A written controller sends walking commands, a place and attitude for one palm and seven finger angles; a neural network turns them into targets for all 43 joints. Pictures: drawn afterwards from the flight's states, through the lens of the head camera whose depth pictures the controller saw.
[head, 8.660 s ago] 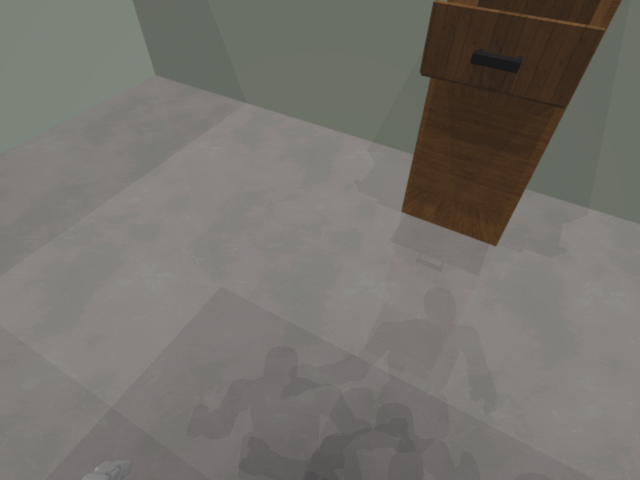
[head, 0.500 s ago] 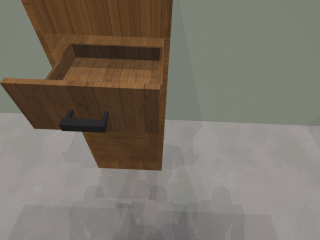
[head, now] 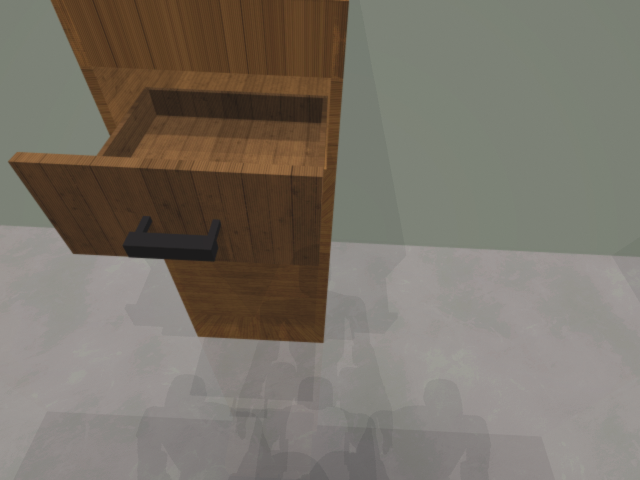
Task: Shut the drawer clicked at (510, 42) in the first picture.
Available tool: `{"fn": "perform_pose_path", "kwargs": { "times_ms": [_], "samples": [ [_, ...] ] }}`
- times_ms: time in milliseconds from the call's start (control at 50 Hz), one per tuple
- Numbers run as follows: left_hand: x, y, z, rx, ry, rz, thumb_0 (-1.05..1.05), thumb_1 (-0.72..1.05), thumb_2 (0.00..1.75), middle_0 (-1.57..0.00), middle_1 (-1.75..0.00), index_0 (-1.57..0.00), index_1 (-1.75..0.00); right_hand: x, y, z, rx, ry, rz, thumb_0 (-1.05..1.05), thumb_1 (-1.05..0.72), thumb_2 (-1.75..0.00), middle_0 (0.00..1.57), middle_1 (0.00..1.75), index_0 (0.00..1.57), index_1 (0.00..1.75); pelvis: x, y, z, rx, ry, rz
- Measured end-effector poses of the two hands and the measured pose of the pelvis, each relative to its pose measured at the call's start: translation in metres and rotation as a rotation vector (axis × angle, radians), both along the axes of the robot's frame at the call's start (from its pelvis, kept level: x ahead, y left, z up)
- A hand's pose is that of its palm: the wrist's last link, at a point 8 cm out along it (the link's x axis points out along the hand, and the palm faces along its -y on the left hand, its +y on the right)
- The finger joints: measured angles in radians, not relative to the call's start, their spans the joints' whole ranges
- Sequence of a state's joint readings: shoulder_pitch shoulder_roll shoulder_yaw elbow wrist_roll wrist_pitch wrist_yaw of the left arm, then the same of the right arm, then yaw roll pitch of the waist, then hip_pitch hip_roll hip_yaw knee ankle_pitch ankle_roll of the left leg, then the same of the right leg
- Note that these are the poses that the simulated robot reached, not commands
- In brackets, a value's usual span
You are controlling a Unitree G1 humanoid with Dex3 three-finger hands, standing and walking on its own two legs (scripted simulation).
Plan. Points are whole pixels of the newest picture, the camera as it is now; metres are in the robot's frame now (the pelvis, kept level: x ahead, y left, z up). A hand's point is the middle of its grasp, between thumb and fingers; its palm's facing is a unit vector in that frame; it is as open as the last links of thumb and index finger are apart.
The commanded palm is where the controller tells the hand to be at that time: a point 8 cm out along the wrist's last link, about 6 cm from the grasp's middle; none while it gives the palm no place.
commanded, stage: shuffle to correct the standing spot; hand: left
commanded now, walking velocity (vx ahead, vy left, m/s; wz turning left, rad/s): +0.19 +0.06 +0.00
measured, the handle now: (176, 235) +0.39 +0.23 +0.08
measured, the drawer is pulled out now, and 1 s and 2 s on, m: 0.25 0.25 0.25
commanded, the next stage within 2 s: come to a stop and stand still in 0.12 s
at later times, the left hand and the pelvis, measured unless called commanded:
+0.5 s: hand out of the picture +0.08 +0.19 -0.19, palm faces +0.06 -0.97 -0.21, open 7.3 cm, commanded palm none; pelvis +0.07 +0.02 -0.01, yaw +1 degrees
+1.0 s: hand out of the picture +0.10 +0.18 -0.16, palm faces +0.03 -0.97 -0.24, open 7.4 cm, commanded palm none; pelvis +0.03 +0.00 +0.00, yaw +1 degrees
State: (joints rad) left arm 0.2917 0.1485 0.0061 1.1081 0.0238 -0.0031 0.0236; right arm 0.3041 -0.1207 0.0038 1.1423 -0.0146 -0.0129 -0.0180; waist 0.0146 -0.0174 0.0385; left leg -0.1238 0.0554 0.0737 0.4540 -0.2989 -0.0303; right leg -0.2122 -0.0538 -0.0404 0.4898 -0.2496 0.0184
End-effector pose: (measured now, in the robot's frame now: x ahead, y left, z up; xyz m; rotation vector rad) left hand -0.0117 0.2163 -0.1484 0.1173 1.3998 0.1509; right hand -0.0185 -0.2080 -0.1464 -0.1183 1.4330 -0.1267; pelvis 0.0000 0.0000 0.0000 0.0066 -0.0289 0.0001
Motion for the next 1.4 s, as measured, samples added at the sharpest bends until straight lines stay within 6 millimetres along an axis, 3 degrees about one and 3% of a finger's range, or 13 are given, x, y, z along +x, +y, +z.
{"fn": "perform_pose_path", "kwargs": {
  "times_ms": [120,240,300,380,460,540,700,840,920,1060,1300,1400],
  "samples": [
    [-0.002,0.000,-0.006,-0.017,0.019,0.035,0.01,0.91,0.90,-0.20,-0.30,-0.20,-0.30,-0.003,0.001,-0.004,-0.004,0.043,-0.001,0.00,-0.91,-0.90,0.20,0.30,0.20,0.30,0.013,0.004,-0.006,-0.006,0.013,0.007],
    [0.002,0.007,-0.015,-0.042,0.070,0.056,0.01,0.91,0.90,-0.20,-0.30,-0.20,-0.30,0.007,0.010,-0.003,-0.029,0.054,-0.015,0.00,-0.91,-0.90,0.20,0.30,0.20,0.30,0.035,0.015,-0.012,-0.004,0.023,0.005],
    [0.019,0.011,-0.016,-0.032,0.084,0.031,0.01,0.91,0.90,-0.20,-0.30,-0.20,-0.30,0.011,0.016,-0.003,-0.031,0.055,-0.038,0.00,-0.91,-0.90,0.20,0.30,0.20,0.30,0.048,0.016,-0.013,-0.004,0.022,-0.010],
    [0.058,0.012,-0.013,-0.001,0.018,0.023,0.01,0.91,0.90,-0.19,-0.30,-0.20,-0.30,0.016,0.022,-0.008,-0.005,0.098,-0.050,0.00,-0.91,-0.90,0.20,0.30,0.20,0.30,0.062,0.012,-0.014,0.001,0.015,0.002],
    [0.082,0.020,-0.005,0.040,-0.029,0.017,0.02,0.93,0.90,-0.20,-0.30,-0.20,-0.30,0.039,0.024,-0.008,0.005,0.100,-0.058,0.00,-0.91,-0.90,0.20,0.30,0.20,0.30,0.072,0.013,-0.009,-0.006,0.028,0.025],
    [0.096,0.030,-0.005,0.046,-0.036,0.021,0.02,0.93,0.90,-0.20,-0.30,-0.20,-0.30,0.073,0.024,-0.006,-0.015,0.030,-0.038,0.01,-0.91,-0.90,0.20,0.30,0.20,0.30,0.073,0.018,-0.008,-0.004,0.035,0.017],
    [0.123,0.033,0.004,0.081,-0.110,0.009,0.01,0.92,0.90,-0.19,-0.30,-0.20,-0.30,0.100,-0.002,-0.008,-0.045,-0.037,0.003,0.02,-0.93,-0.90,0.20,0.30,0.20,0.30,0.068,0.010,-0.008,0.015,0.026,0.021],
    [0.121,0.022,0.014,0.110,-0.158,-0.041,0.01,0.91,0.90,-0.20,-0.30,-0.20,-0.30,0.126,-0.024,-0.008,-0.033,-0.186,-0.005,0.01,-0.92,-0.90,0.20,0.30,0.20,0.30,0.057,0.002,-0.008,0.019,0.026,0.023],
    [0.114,0.017,0.016,0.096,-0.194,-0.049,0.01,0.91,0.90,-0.20,-0.30,-0.21,-0.30,0.130,-0.027,-0.003,-0.036,-0.247,0.021,0.01,-0.92,-0.90,0.20,0.30,0.20,0.30,0.045,0.000,-0.008,0.016,0.003,0.029],
    [0.093,0.011,0.019,0.062,-0.221,-0.052,0.01,0.90,0.90,-0.20,-0.30,-0.21,-0.30,0.104,-0.024,0.006,-0.025,-0.251,0.055,0.00,-0.91,-0.90,0.20,0.30,0.20,0.30,0.023,-0.003,-0.002,0.010,-0.017,0.025],
    [0.028,0.019,0.012,0.048,-0.088,-0.010,0.01,0.91,0.90,-0.20,-0.30,-0.21,-0.30,-0.005,-0.011,0.002,-0.014,-0.002,0.015,0.00,-0.91,-0.90,0.20,0.30,0.20,0.30,0.006,0.003,0.001,0.005,0.000,0.028],
    [0.004,0.017,0.008,0.028,-0.020,0.006,0.01,0.91,0.90,-0.20,-0.30,-0.20,-0.30,-0.036,0.000,0.004,-0.004,0.084,-0.004,0.00,-0.91,-0.90,0.20,0.30,0.20,0.30,0.006,0.008,0.002,0.005,0.002,0.028]
  ]
}}
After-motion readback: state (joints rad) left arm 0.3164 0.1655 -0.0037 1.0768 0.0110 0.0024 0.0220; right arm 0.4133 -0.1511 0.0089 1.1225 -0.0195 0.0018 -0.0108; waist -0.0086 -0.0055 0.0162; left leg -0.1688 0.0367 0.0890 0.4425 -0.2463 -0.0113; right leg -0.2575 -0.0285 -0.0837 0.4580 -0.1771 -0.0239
